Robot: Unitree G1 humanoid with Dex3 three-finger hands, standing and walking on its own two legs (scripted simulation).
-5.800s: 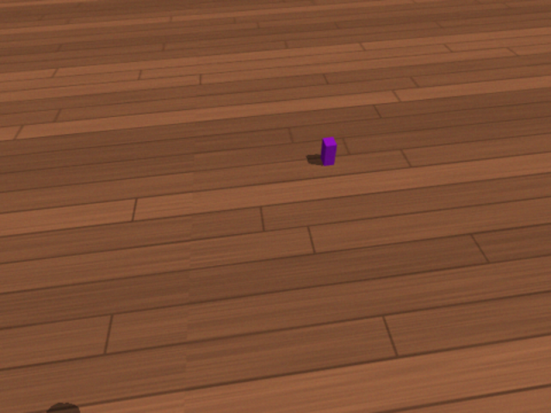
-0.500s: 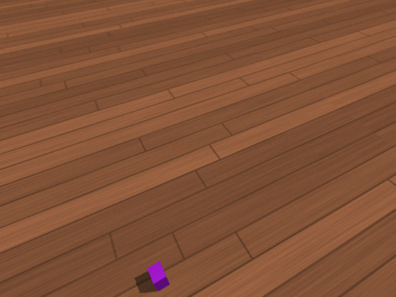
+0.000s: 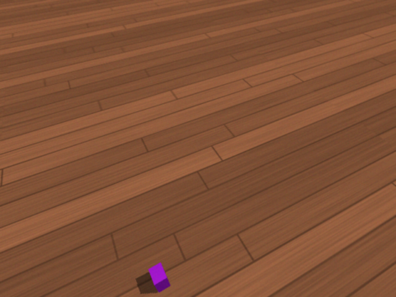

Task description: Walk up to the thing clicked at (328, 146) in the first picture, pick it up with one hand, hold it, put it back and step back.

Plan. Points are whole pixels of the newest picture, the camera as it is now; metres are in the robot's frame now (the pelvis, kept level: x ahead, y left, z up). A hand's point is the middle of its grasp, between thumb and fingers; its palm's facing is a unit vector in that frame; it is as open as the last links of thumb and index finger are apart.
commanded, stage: stand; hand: left
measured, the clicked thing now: (159, 277) +0.35 +0.21 -0.71
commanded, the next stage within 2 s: go down in 1.86 s
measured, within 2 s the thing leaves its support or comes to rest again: neither
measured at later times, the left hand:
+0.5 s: hand out of the picture +0.07 +0.25 -0.16, palm faces -0.02 -0.94 -0.35, open 7.4 cm
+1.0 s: hand out of the picture +0.09 +0.25 -0.16, palm faces -0.01 -0.94 -0.35, open 7.4 cm
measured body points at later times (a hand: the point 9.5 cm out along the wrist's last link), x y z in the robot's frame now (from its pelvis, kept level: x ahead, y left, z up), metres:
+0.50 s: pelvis +0.00 -0.01 +0.00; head +0.01 -0.01 +0.45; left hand +0.07 +0.30 -0.13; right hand +0.08 -0.31 -0.13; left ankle -0.01 +0.13 -0.75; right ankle +0.01 -0.13 -0.75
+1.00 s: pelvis +0.01 -0.01 +0.00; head +0.02 -0.01 +0.45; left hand +0.09 +0.30 -0.13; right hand +0.10 -0.31 -0.13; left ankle -0.01 +0.13 -0.75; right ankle +0.01 -0.13 -0.75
